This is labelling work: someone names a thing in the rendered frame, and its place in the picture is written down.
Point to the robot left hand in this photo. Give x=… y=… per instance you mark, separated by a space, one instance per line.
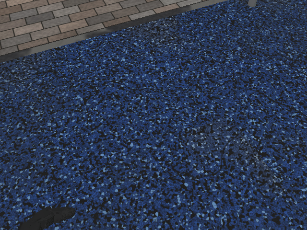
x=46 y=217

